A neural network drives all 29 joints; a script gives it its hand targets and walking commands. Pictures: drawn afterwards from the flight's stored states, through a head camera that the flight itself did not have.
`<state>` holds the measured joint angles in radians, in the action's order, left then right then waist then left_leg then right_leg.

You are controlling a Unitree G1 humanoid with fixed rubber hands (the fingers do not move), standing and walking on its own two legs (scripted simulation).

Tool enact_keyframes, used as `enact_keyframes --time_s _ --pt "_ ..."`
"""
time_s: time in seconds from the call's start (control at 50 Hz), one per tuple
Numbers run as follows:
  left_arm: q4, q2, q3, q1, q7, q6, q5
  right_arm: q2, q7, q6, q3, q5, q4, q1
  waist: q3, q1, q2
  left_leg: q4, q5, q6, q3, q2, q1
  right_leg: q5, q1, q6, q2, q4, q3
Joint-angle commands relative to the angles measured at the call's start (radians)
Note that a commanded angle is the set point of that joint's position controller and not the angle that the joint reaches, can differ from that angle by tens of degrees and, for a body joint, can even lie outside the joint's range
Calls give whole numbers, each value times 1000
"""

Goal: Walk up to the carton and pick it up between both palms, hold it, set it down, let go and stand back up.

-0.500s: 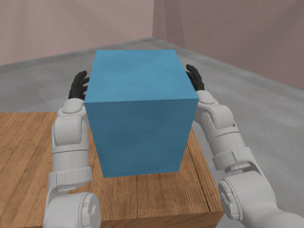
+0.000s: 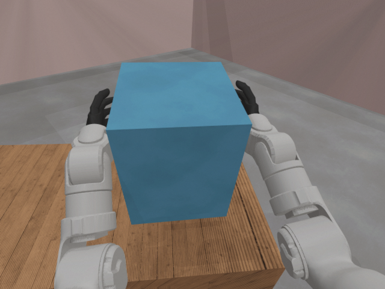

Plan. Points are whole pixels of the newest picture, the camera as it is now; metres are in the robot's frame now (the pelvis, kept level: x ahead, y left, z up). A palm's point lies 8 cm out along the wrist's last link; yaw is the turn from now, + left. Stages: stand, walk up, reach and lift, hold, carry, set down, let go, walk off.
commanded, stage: hold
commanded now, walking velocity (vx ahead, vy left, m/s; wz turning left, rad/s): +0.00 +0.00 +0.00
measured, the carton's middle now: (176, 142) +0.36 +0.01 +0.19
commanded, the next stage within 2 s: set down in 1.78 s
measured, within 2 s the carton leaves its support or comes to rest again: neither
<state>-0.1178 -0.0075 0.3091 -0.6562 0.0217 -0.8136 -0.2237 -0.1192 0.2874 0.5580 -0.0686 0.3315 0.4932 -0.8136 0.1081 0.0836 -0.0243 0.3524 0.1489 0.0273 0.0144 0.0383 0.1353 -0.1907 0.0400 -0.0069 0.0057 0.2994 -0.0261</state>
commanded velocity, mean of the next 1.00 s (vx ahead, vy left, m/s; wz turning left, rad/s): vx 0.00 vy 0.00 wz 0.00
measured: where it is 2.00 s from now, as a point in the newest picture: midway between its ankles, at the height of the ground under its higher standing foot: outside the picture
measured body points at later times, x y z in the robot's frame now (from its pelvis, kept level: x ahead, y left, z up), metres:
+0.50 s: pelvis +0.00 +0.00 +0.00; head -0.06 +0.02 +0.45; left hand +0.37 +0.16 +0.23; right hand +0.38 -0.14 +0.24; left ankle +0.03 +0.13 -0.75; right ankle -0.01 -0.12 -0.75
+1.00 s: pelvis +0.00 +0.00 +0.00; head -0.07 +0.02 +0.45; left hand +0.37 +0.16 +0.23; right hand +0.38 -0.14 +0.24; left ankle +0.03 +0.13 -0.75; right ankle -0.01 -0.12 -0.75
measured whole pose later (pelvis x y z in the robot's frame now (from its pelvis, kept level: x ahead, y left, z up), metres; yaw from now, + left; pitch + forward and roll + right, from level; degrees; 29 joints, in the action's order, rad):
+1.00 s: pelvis +0.00 +0.00 +0.00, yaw +0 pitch -5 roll -1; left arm -0.11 -0.01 0.31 -0.66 0.01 -0.83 -0.24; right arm -0.10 0.28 0.57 -0.05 0.32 0.48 -0.80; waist 0.09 0.09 -0.02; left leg 0.35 0.15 0.03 0.02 0.03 0.12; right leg -0.19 0.02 -0.01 0.00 0.30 -0.03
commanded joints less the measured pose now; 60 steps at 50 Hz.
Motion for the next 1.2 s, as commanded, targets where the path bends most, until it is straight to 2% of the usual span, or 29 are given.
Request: enact_keyframes --time_s 0.0,0.02,0.04,0.06,0.1,0.14,0.16,0.18,0.24,0.26,0.28,0.38,0.42,0.46,0.5,0.52,0.54,0.62,0.64,0.72,0.76,0.82,0.92,0.94,1.0,1.06,1.08,1.12,1.18 --pt "149 -520 -525 -864 -164 82 174 664 -121 -50 -276 114 -301 -753 376 29 50 -10 -202 15 -35 -91 -233 210 18 -68 70 -42 -20" --pt "79 -515 -496 -854 -163 80 149 677 -127 -52 -275 103 -285 -803 337 -2 43 -26 -148 0 -38 -95 -209 155 33 -65 63 -48 -23" --pt "76 -535 -489 -852 -157 75 143 649 -140 -48 -234 90 -222 -789 313 5 66 -37 -137 13 -36 -82 -203 112 68 -47 74 -46 -28" --pt "79 -524 -481 -794 -166 70 143 651 -132 -52 -264 91 -262 -771 350 4 39 -25 -176 0 -43 -90 -225 157 6 -56 73 -49 -34" --pt "173 -558 -543 -853 -157 82 172 671 -133 -63 -273 133 -311 -806 428 19 97 0 -249 24 -33 -87 -257 220 -1 -57 82 -28 -34" --pt "82 -521 -505 -862 -163 84 174 692 -124 -70 -286 121 -362 -876 410 -3 48 15 -249 -2 -35 -103 -237 245 1 -70 73 -36 -21" --pt "181 -530 -553 -885 -160 97 213 709 -121 -73 -324 141 -429 -846 470 14 49 22 -310 8 -29 -102 -245 333 -31 -71 77 -21 -15" --pt "228 -540 -564 -900 -148 100 204 696 -123 -68 -315 147 -392 -817 490 19 100 32 -320 21 -26 -102 -258 346 -22 -66 80 -4 -21" --pt "140 -507 -502 -849 -144 87 165 644 -130 -47 -278 121 -310 -795 405 -3 73 -3 -230 8 -22 -93 -241 236 26 -64 77 -29 -19" --pt "130 -546 -525 -814 -148 77 161 637 -132 -51 -267 103 -298 -767 381 24 78 -7 -226 22 -26 -86 -250 215 31 -57 77 -32 -35" --pt "107 -506 -499 -816 -162 76 161 666 -123 -51 -275 95 -319 -785 349 13 27 -10 -207 0 -39 -98 -225 226 2 -72 68 -41 -25" --pt "217 -517 -548 -896 -151 96 201 678 -129 -62 -306 140 -381 -802 486 9 77 13 -278 14 -19 -96 -262 276 0 -62 78 -25 -19" --pt "227 -551 -553 -826 -142 90 177 698 -134 -66 -338 150 -409 -804 501 -21 80 32 -353 12 -27 -97 -286 353 -20 -65 89 -3 -33" --pt "137 -535 -512 -794 -147 71 146 644 -132 -56 -290 127 -341 -798 387 -8 62 1 -265 15 -30 -88 -265 227 21 -57 89 -33 -41" --pt "90 -491 -451 -840 -157 70 120 648 -143 -54 -271 120 -267 -829 372 -38 44 -14 -196 -1 -36 -90 -245 150 27 -56 81 -46 -32" --pt "81 -511 -461 -789 -162 62 113 632 -144 -54 -245 107 -247 -769 325 -16 63 -26 -193 5 -37 -81 -219 164 27 -46 76 -47 -27" --pt "132 -505 -503 -852 -173 81 183 712 -121 -69 -287 111 -376 -814 409 5 -3 -5 -185 -9 -46 -99 -213 208 -21 -71 63 -45 -14" --pt "231 -521 -566 -892 -156 95 214 698 -114 -65 -324 146 -426 -817 499 15 68 30 -329 18 -31 -107 -267 395 -24 -77 74 -10 -18" --pt "166 -513 -531 -825 -150 77 165 642 -118 -40 -271 124 -311 -757 407 28 95 9 -277 19 -19 -96 -251 316 -7 -58 78 -24 -23" --pt "187 -488 -518 -824 -164 69 165 668 -115 -50 -319 138 -392 -781 437 -1 69 15 -281 9 -33 -105 -256 296 -33 -68 75 -28 -27" --pt "137 -491 -524 -848 -169 69 170 644 -116 -45 -266 104 -351 -800 359 25 59 -8 -183 10 -36 -103 -220 222 14 -72 66 -41 -27" --pt "150 -498 -502 -813 -171 72 158 672 -115 -45 -300 110 -351 -763 362 5 48 -12 -219 -1 -36 -101 -227 264 1 -71 66 -35 -25" --pt "196 -532 -543 -859 -159 73 174 647 -127 -46 -261 105 -321 -759 402 33 99 3 -259 28 -29 -86 -252 246 9 -53 76 -31 -29" --pt "150 -518 -503 -807 -166 66 154 669 -123 -55 -294 111 -371 -792 403 6 40 0 -252 0 -36 -95 -238 266 -31 -66 75 -28 -31" --pt "161 -530 -511 -832 -153 73 149 668 -137 -63 -293 115 -363 -827 410 -26 76 -7 -221 -1 -29 -92 -246 199 10 -57 81 -30 -38" --pt "120 -503 -503 -859 -159 77 167 669 -132 -54 -274 98 -310 -805 374 -3 51 -9 -194 -5 -42 -98 -235 203 20 -64 71 -44 -26" --pt "85 -507 -475 -834 -160 77 145 662 -142 -60 -279 97 -298 -826 371 -36 38 -16 -208 -4 -40 -95 -235 185 32 -63 78 -38 -37" --pt "87 -500 -472 -869 -164 79 137 665 -137 -53 -242 92 -249 -816 327 -4 60 -31 -113 -8 -39 -96 -204 111 45 -58 68 -56 -24" --pt "158 -532 -526 -878 -165 96 200 706 -124 -73 -314 128 -399 -842 487 7 15 17 -286 1 -39 -94 -272 296 -17 -69 77 -31 -27"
